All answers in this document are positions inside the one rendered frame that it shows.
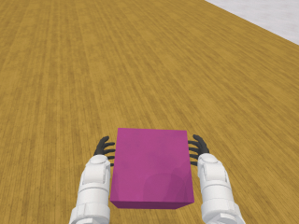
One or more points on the robot left forearm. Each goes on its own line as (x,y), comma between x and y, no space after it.
(93,191)

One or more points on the robot right forearm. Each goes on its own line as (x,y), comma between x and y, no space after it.
(217,195)

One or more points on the left robot hand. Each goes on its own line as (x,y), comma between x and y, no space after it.
(101,146)

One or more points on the carton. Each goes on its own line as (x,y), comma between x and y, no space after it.
(152,169)

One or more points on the right robot hand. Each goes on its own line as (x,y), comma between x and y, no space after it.
(202,148)

